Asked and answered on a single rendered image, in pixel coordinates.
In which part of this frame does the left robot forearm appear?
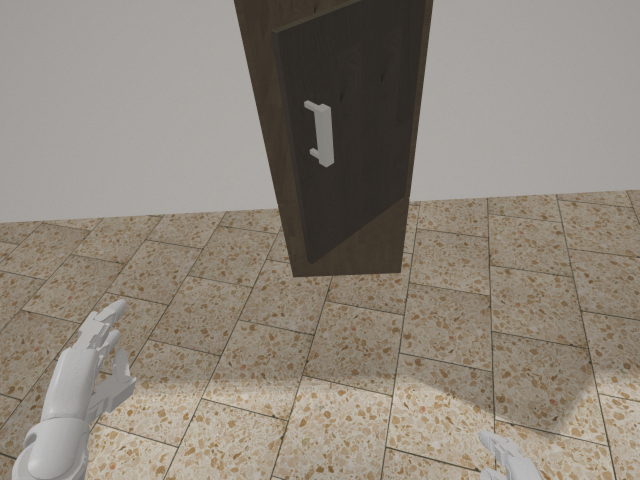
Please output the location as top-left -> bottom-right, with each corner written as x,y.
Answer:
12,417 -> 90,480

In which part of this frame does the cupboard door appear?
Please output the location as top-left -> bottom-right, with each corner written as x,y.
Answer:
270,0 -> 425,264

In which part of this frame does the left robot hand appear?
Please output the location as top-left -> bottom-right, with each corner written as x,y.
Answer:
40,299 -> 136,424

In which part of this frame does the right robot hand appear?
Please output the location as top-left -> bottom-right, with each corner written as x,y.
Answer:
479,430 -> 543,480

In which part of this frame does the handle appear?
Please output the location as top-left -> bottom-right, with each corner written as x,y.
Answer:
304,100 -> 334,167

